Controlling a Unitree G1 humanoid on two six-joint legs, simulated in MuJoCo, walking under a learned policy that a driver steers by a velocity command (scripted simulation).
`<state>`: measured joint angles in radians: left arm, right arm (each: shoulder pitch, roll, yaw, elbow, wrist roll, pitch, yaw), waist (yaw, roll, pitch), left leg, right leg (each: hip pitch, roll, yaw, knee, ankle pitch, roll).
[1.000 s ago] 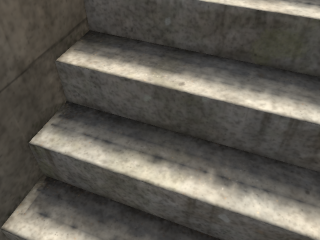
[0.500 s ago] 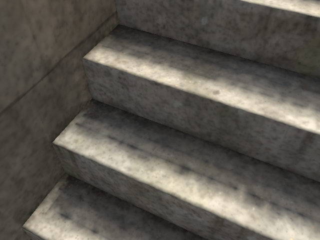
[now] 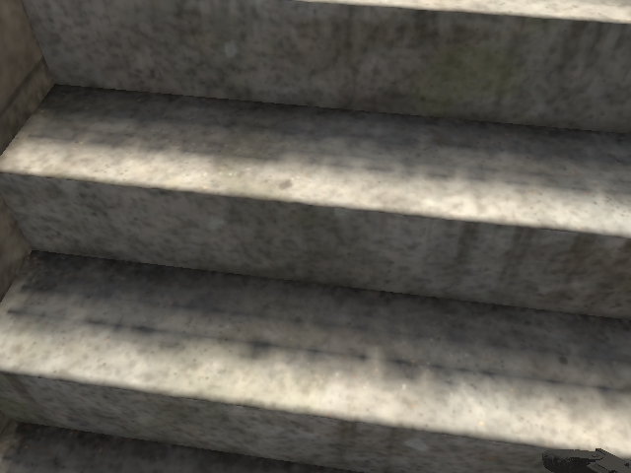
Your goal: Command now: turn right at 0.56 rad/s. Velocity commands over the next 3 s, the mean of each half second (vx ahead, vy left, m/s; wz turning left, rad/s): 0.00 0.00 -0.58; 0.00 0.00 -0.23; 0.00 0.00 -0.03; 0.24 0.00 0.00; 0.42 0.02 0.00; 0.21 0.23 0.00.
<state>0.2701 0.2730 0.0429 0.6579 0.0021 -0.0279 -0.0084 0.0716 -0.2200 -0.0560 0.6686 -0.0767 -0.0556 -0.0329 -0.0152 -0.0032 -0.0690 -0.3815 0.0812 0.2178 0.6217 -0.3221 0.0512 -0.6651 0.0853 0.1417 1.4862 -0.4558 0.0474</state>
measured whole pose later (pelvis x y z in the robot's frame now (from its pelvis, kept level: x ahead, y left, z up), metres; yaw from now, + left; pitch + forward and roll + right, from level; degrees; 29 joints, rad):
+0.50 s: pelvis +0.00 -0.03 +0.00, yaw -17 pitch +8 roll +0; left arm 0.29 0.20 -0.01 0.69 0.03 -0.05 -0.06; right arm 0.06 -0.26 -0.03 0.65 -0.05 -0.01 -0.05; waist 0.05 0.00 -0.15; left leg -0.87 -0.03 -0.07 1.66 -0.34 -0.11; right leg -0.44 0.13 0.13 0.56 -0.25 -0.09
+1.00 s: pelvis +0.05 +0.03 +0.00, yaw -21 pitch +3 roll -1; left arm 0.15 0.20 0.02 0.76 -0.03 -0.02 0.00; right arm 0.16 -0.09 0.01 0.74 -0.02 -0.05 0.16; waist 0.01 -0.03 -0.04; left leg -0.30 -0.05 0.01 0.60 -0.36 0.07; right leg -0.32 0.08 0.21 0.57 -0.30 0.04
